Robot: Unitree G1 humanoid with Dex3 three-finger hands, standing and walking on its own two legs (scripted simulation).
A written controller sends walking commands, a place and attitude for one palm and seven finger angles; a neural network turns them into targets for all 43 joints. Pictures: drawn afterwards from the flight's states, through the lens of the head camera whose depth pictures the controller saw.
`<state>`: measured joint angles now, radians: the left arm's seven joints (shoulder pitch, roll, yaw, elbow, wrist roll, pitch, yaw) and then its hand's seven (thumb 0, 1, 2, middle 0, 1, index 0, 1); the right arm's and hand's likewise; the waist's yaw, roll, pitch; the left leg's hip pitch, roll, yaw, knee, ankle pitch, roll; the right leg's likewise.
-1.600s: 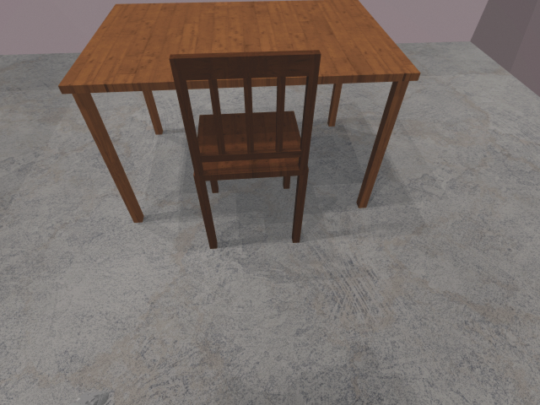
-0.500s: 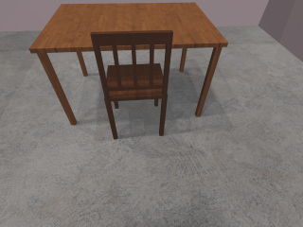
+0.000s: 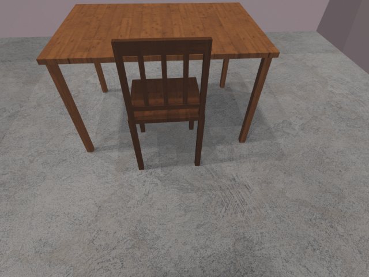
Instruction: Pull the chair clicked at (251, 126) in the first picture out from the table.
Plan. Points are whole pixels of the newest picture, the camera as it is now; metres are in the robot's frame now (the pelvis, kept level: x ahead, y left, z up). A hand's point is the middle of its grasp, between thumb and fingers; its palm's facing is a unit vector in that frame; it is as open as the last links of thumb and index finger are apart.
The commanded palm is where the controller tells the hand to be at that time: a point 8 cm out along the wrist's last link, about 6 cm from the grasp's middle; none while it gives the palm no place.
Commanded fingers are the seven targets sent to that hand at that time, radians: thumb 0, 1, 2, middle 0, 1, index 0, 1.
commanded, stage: walk to a spot facing it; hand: left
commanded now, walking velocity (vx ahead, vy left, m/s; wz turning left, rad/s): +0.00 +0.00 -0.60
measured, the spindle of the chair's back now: (164, 81) +0.93 +0.15 -0.11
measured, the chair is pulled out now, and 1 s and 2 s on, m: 0.00 0.00 0.00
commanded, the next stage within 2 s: none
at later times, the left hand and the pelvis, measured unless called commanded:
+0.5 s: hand out of the picture +0.03 +0.16 -0.17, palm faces -0.16 -0.96 -0.25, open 7.4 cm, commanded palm none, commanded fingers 0.00 0.90 0.90 -0.20 -0.30 -0.20 -0.30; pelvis +0.00 -0.03 -0.01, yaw -14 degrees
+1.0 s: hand (119, 243) +0.24 +0.20 -0.19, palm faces -0.41 -0.89 -0.20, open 7.4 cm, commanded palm none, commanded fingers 0.00 0.90 0.90 -0.20 -0.30 -0.20 -0.30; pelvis +0.16 +0.01 -0.01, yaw -32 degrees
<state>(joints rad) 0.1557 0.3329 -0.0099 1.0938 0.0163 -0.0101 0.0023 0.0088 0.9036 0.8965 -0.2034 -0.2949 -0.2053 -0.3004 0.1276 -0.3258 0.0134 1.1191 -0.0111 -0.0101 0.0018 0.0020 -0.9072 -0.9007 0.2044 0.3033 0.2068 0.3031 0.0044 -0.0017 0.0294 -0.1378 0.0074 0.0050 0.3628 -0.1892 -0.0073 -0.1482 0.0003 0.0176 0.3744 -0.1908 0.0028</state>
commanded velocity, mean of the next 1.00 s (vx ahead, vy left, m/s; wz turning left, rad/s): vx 0.18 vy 0.00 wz -0.59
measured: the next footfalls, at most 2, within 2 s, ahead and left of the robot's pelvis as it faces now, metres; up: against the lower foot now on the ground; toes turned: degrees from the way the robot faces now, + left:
left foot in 0.90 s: +0.27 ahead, +0.07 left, +0.00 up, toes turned -25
right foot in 1.46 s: +0.21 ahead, -0.15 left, +0.00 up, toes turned -55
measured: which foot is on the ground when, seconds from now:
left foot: down 0.00-0.36, up 0.38-0.88, down 0.90-1.00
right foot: down 0.00-0.90, up 0.92-1.00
